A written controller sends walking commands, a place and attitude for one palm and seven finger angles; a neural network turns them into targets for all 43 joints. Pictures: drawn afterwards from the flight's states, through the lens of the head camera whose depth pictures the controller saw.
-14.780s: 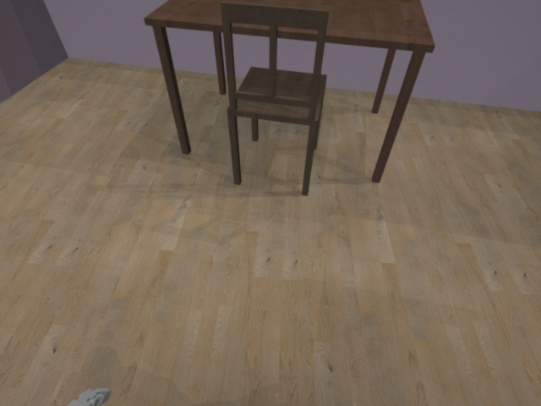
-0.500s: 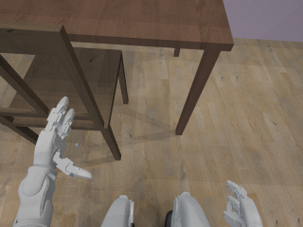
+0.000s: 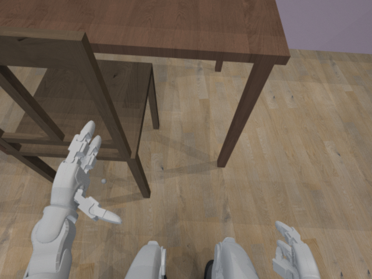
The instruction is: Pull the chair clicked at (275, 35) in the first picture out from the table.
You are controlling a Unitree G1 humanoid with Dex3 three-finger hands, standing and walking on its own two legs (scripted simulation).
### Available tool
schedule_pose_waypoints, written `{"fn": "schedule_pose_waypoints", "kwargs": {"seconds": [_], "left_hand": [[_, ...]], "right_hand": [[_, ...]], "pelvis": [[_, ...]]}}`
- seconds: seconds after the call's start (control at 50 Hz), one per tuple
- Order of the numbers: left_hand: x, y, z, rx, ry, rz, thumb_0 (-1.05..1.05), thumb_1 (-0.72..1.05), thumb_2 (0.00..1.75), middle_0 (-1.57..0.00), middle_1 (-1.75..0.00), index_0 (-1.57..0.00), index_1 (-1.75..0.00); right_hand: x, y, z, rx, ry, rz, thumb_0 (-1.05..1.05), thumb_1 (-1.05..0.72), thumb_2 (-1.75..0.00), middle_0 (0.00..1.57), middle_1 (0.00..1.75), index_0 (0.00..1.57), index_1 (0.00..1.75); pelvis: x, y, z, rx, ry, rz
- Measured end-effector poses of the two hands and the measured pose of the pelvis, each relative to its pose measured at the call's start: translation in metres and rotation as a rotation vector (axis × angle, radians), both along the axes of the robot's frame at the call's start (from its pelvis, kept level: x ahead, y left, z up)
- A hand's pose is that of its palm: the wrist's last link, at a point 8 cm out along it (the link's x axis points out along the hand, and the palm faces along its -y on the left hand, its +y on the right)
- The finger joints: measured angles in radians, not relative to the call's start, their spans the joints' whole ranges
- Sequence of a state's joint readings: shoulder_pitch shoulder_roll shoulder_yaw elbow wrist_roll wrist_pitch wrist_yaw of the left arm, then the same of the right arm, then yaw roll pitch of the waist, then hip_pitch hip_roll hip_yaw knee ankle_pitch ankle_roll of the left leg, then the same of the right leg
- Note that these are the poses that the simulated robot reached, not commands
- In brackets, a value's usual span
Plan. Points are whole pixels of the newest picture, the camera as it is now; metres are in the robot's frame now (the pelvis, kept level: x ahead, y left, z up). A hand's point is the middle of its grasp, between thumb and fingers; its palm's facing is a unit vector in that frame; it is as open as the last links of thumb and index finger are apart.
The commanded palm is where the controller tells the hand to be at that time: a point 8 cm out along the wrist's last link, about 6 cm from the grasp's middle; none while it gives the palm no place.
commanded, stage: aim the fingers beside a spindle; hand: left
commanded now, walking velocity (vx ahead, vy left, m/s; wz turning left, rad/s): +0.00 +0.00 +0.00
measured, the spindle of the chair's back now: (32, 108) +0.47 +0.38 +0.03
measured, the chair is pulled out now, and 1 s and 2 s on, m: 0.00 0.00 0.00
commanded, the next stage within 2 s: none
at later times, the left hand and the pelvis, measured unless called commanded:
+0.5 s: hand (98, 180) +0.30 +0.19 +0.02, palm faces -0.02 -1.00 -0.06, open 16.9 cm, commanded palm +0.28 +0.24 +0.03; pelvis +0.00 +0.00 +0.00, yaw +0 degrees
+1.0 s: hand (99, 180) +0.30 +0.19 +0.03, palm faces -0.03 -1.00 -0.05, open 16.9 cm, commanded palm +0.28 +0.24 +0.03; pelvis +0.00 +0.00 +0.00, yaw +0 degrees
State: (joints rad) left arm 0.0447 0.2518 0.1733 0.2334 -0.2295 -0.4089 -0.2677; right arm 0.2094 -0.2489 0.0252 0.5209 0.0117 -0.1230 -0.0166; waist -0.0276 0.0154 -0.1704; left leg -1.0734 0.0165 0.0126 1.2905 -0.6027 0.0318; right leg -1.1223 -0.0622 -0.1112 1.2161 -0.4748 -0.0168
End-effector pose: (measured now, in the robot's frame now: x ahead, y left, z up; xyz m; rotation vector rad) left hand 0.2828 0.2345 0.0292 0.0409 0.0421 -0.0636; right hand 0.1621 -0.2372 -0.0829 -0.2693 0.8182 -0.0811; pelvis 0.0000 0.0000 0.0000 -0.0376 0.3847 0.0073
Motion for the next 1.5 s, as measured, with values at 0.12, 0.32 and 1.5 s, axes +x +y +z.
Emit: {"fn": "schedule_pose_waypoints", "kwargs": {"seconds": [0.12,0.32,1.5], "left_hand": [[0.000,0.013,-0.003,0.019,0.002,0.053,-0.01,-0.50,0.30,-0.06,-0.08,-0.06,-0.09],[-0.003,0.005,0.002,0.002,-0.002,-0.006,-0.01,-0.50,0.30,-0.06,-0.08,-0.06,-0.08],[-0.003,0.006,0.004,0.001,-0.017,0.001,-0.01,-0.50,0.30,-0.06,-0.08,-0.06,-0.08]], "right_hand": [[0.001,-0.001,0.000,-0.007,0.006,0.001,0.01,-0.91,-0.90,0.20,0.30,0.20,0.30],[0.003,-0.001,0.002,-0.007,0.004,0.002,0.01,-0.91,-0.90,0.20,0.30,0.20,0.30],[0.001,-0.002,0.001,-0.018,-0.001,-0.006,0.01,-0.91,-0.90,0.20,0.30,0.20,0.30]], "pelvis": [[0.000,-0.001,-0.001,-0.001,0.001,0.000],[0.002,0.001,0.002,-0.005,0.001,0.005],[0.001,0.001,0.000,-0.007,0.003,0.003]]}}
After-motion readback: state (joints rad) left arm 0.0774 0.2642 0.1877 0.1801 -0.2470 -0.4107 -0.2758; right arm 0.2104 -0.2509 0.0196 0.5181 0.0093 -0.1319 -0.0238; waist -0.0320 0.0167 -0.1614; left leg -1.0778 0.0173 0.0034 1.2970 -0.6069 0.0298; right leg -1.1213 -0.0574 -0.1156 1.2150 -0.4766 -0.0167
